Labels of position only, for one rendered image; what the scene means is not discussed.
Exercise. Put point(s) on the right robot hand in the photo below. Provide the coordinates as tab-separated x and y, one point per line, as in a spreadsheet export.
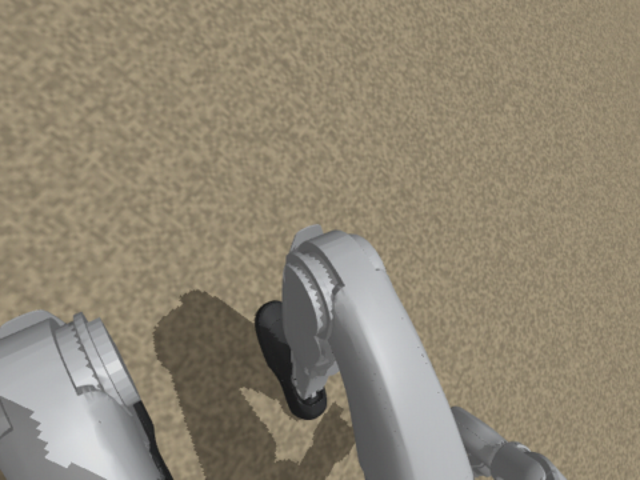
481	442

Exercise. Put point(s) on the right robot foot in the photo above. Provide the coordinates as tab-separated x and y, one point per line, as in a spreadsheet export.
277	353

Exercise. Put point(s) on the right robot arm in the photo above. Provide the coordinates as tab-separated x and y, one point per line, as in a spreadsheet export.
515	461

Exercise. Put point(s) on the left robot foot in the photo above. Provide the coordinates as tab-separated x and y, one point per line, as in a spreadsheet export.
149	430

